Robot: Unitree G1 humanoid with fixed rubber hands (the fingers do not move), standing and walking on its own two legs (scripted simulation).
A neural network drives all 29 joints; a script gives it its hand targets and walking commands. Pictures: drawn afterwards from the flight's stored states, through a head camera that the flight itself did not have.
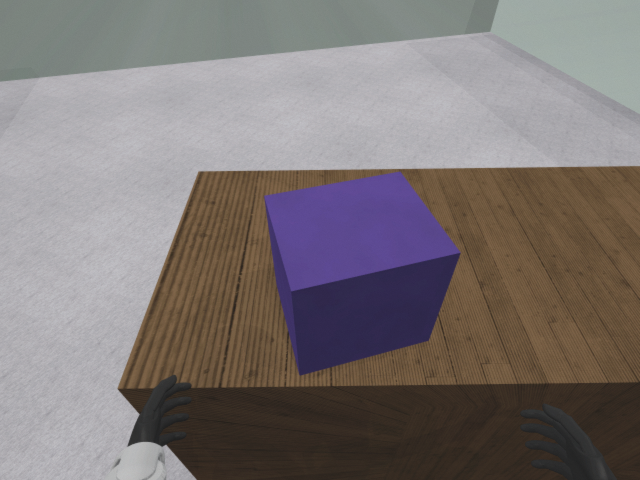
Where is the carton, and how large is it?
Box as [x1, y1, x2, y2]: [264, 172, 460, 375]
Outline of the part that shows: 400,172 264,196 277,288 300,375 428,340 460,252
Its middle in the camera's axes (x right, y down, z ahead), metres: +0.05 +0.05 +0.58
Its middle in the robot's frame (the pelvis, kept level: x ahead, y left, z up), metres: +0.40 -0.02 +0.03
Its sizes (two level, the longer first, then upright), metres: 0.211 0.177 0.205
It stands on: a pedestal, 0.71 m high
